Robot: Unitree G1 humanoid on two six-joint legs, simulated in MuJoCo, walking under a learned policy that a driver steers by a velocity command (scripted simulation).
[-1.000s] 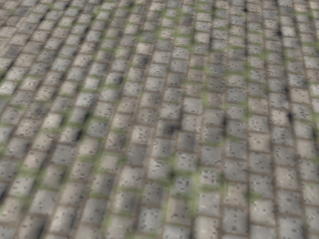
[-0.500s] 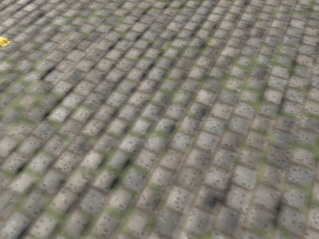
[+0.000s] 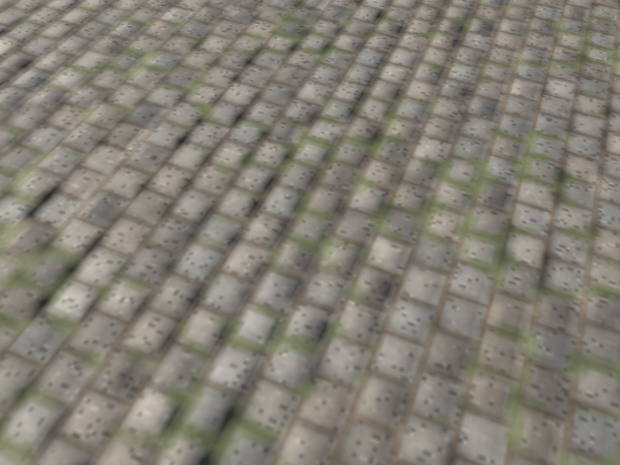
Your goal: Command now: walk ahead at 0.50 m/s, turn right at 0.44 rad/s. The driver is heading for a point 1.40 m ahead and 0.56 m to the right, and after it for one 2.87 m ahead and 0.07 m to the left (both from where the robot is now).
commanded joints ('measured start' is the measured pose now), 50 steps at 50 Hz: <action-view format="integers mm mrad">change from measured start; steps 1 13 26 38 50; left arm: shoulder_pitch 0 -295 -94 55 -12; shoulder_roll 35 23 105 133 56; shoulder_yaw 14 -1 35 49 16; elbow -79 -219 -208 -130 -161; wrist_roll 3 12 29 5 29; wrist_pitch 11 16 -19 5 -2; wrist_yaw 0 -58 -16 24 16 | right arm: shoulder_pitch -10 92 16 -261 -9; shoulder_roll -108 -222 -162 -146 -106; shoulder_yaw -37 -79 -42 -27 -18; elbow -26 76 -9 -87 27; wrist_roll -5 29 -6 16 -9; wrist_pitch -31 4 -27 -44 -34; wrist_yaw -5 -28 -23 12 8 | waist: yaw -2 -72 -32 51 0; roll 158 90 1 -52 145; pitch -5 78 -77 -5 -28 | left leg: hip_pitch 127 313 -355 -230 117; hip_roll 267 299 117 4 215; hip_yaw -206 86 -144 -163 -334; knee -290 -246 655 55 -179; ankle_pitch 120 327 -81 225 463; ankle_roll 167 113 -53 -63 185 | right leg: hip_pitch -181 -173 334 348 -100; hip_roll -73 -29 -109 -75 4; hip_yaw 55 -66 317 343 62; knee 9 -477 -904 -793 -38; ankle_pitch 109 272 387 237 -24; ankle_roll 15 -53 -301 -204 2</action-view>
